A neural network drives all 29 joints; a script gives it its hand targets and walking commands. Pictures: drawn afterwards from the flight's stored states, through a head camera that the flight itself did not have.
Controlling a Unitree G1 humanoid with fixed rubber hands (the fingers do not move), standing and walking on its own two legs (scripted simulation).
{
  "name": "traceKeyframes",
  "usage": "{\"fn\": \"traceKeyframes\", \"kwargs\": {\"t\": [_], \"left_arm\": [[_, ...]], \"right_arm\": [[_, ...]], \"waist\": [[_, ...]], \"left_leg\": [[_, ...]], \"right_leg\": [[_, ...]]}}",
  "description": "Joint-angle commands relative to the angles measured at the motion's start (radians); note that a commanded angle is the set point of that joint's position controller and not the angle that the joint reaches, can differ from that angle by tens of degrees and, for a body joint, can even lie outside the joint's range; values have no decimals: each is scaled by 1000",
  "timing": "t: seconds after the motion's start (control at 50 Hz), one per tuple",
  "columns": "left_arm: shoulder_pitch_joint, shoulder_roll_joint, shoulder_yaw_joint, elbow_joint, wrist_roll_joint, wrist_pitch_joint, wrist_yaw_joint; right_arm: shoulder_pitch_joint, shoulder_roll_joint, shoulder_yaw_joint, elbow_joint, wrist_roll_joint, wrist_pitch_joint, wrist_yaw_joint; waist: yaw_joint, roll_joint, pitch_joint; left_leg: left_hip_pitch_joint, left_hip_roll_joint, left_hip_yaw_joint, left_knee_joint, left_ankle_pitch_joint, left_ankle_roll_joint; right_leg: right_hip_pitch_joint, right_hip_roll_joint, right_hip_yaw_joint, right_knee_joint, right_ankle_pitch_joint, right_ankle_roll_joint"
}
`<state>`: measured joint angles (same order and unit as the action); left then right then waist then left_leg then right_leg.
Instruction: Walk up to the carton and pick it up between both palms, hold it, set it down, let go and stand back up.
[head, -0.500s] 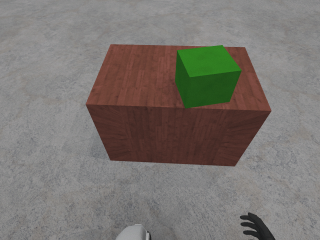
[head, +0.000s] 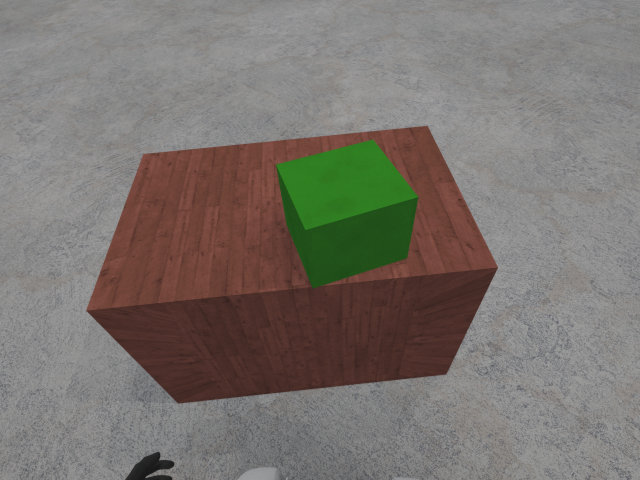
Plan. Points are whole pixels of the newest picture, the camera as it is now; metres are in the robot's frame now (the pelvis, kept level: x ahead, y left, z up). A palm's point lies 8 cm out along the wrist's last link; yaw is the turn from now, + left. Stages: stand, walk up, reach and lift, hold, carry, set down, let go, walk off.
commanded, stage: walk up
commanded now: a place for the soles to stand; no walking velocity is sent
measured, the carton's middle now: (343, 212) +0.63 -0.03 -0.10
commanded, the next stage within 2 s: none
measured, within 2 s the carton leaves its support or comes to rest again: neither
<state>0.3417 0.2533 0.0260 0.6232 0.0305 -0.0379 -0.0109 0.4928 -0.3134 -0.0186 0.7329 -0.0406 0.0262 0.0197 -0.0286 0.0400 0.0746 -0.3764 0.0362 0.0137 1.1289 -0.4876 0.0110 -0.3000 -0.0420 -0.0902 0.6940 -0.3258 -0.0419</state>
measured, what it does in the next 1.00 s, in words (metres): walks ahead: left foot, then right foot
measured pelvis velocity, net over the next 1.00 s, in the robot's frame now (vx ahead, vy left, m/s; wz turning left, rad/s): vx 0.17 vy -0.02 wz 0.15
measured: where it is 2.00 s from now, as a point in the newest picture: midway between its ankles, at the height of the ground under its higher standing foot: outside the picture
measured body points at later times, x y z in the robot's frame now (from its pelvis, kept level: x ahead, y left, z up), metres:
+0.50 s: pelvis +0.14 +0.00 +0.00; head +0.16 +0.01 +0.44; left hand +0.21 +0.26 -0.12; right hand +0.27 -0.26 -0.10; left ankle +0.19 +0.14 -0.72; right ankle +0.15 -0.11 -0.70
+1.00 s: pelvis +0.17 -0.02 +0.00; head +0.19 -0.03 +0.45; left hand +0.28 +0.26 -0.08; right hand +0.31 -0.27 -0.11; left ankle +0.19 +0.13 -0.72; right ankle +0.18 -0.12 -0.72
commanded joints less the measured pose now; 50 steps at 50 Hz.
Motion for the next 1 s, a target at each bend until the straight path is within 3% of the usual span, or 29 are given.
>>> {"fn": "traceKeyframes", "kwargs": {"t": [0.0, 0.08, 0.14, 0.18, 0.22, 0.24, 0.26, 0.28, 0.3, 0.34, 0.36, 0.4, 0.42, 0.46, 0.48, 0.5, 0.52, 0.54, 0.56, 0.58, 0.6, 0.64, 0.66, 0.76, 0.86, 0.88, 0.92, 0.96, 0.98], "left_arm": [[81, 179, 62, -42, 14, -17, 28], [93, 155, 53, -5, 18, -22, 17], [137, 181, 49, 22, 9, -15, 6], [112, 202, 40, 22, 12, -5, 7], [77, 182, 25, -5, -7, 7, 7], [86, 162, 16, -17, -10, 11, 7], [132, 111, -9, -28, -8, 15, 6], [141, 95, -13, -47, -1, 29, 9], [128, 129, 15, -58, 1, 56, 21], [53, 144, 17, -71, 6, 56, 27], [56, 150, 14, -72, 5, 56, 25], [92, 120, 9, -51, -6, 57, 19], [105, 106, 11, -54, -16, 59, 17], [119, 107, 9, -33, -21, 56, 13], [149, 96, 9, -23, -21, 56, 16], [129, 115, 15, -24, -16, 49, 18], [101, 137, 22, -37, -12, 39, 20], [35, 195, 25, -76, -6, 29, 21], [-45, 258, 45, -78, -24, 40, 18], [-135, 228, 40, -99, -30, 40, 17], [-137, 202, 30, -104, -33, 39, 15], [-115, 193, 17, -97, -36, 27, 14], [-94, 197, 9, -98, -39, 24, 14], [-109, 204, 13, -100, -31, 36, 9], [-115, 211, 21, -116, -29, 49, 13], [-106, 201, 16, -115, -36, 51, 14], [-116, 201, 16, -126, -31, 54, 13], [-120, 216, 23, -118, -29, 57, 13], [-121, 217, 21, -122, -28, 59, 15]], "right_arm": [[15, -65, -37, -106, 3, -33, 8], [-56, -32, -32, -131, -1, -47, 21], [-130, -4, -25, -160, 3, -60, 16], [-106, -3, -33, -156, 3, -63, 1], [-27, -19, -45, -127, -10, -72, -12], [-1, -58, -63, -135, -10, -76, -20], [61, -140, -86, -132, -12, -80, -31], [93, -177, -88, -143, -2, -72, -41], [89, -217, -96, -137, 10, -58, -54], [-39, -167, -84, -154, 11, -45, -62], [-89, -144, -75, -174, 14, -42, -61], [-163, -112, -61, -171, 13, -33, -56], [-212, -104, -55, -175, 9, -33, -55], [-248, -118, -51, -178, 14, -24, -48], [-264, -135, -49, -189, 16, -15, -43], [-280, -125, -40, -184, 26, -9, -40], [-261, -111, -30, -178, 37, -8, -34], [-221, -48, -6, -186, 41, -8, -25], [-195, -48, -22, -174, 56, 2, -29], [-168, -57, -20, -147, 49, 8, -26], [-184, -77, -21, -154, 39, 2, -20], [-217, -103, -34, -177, 31, -23, -18], [-218, -99, -33, -172, 30, -33, -21], [-210, -85, -22, -160, 45, -31, -20], [-203, -101, -25, -153, 40, -29, -19], [-207, -116, -28, -161, 33, -30, -20], [-222, -119, -31, -162, 44, -27, -15], [-212, -123, -32, -166, 49, -27, -16], [-200, -134, -31, -158, 42, -27, -17]], "waist": [[59, -152, 58], [74, -226, 65], [89, -229, 42], [62, -211, 15], [-4, -113, -46], [-30, -76, -83], [-62, 115, -150], [-66, 130, -179], [-67, 112, -212], [-44, 93, -79], [-22, 77, -62], [6, 123, -76], [29, 171, -79], [34, 117, -104], [51, 160, -101], [61, 110, -81], [67, 46, -75], [35, -98, -51], [21, -182, -24], [-8, -165, 5], [-6, -121, 45], [12, -132, -4], [15, -154, -42], [28, -182, -120], [27, -125, -111], [27, -82, -102], [44, -95, -126], [28, -98, -115], [34, -57, -138]], "left_leg": [[-237, 48, -52, 6, 127, -46], [-171, 36, 11, -256, 211, -49], [-121, 7, 40, -415, 240, -20], [21, -39, 89, -466, 307, 5], [226, -63, 69, -520, 419, 39], [317, -39, 17, -555, 444, 69], [410, 165, -252, -598, 547, 130], [421, 350, -567, -691, 673, 240], [383, 398, -628, -713, 573, 341], [278, 325, -508, -730, 519, 332], [202, 295, -411, -734, 529, 312], [107, 223, -267, -713, 557, 266], [49, 202, -242, -712, 524, 236], [31, 158, -205, -676, 504, 195], [-10, 137, -190, -633, 451, 175], [-73, 119, -180, -606, 392, 142], [-110, 86, -165, -549, 324, 84], [-109, 11, -112, -477, 174, 14], [54, -57, -44, -407, 40, -20], [136, -34, -56, -390, 57, -25], [112, -23, -54, -477, 149, -13], [92, 4, -102, -518, 309, -6], [108, 16, -109, -535, 339, -3], [113, -8, -84, -536, 340, -10], [117, -3, -87, -514, 431, -14], [136, 11, -99, -521, 481, -8], [98, 22, -134, -522, 548, 5], [99, 15, -137, -502, 537, 10], [96, 9, -122, -502, 524, 13]], "right_leg": [[116, -270, 327, -442, 65, -170], [117, -184, 125, -403, 194, -176], [155, -173, 70, -339, 327, -161], [87, -191, 67, -228, 423, -151], [-16, -168, 43, -109, 355, -95], [-70, -132, 26, -2, 294, -66], [-175, -66, -34, 237, 80, -6], [-239, 41, -6, 469, -317, 27], [-215, 13, 74, 566, -312, 40], [-300, -23, 105, 595, -284, 52], [-243, -45, 115, 516, -277, 58], [-123, -45, 99, 339, -262, 73], [-53, -52, 105, 214, -223, 65], [40, 0, 31, 68, -110, 55], [108, 9, 12, -42, -8, 53], [183, 19, 16, -134, 89, 43], [207, -31, 89, -200, 184, 27], [117, -171, 301, -299, 87, -16], [-123, -280, 401, -388, -89, -94], [-200, -274, 383, -399, -196, -125], [-173, -233, 302, -380, -108, -100], [-47, -174, 215, -282, 201, -60], [-21, -157, 197, -263, 247, -39], [89, -154, 159, -240, 277, -54], [78, -147, 120, -215, 285, -58], [62, -139, 115, -200, 269, -54], [112, -103, 67, -169, 264, -39], [90, -112, 94, -187, 232, -41], [99, -123, 89, -178, 205, -45]]}}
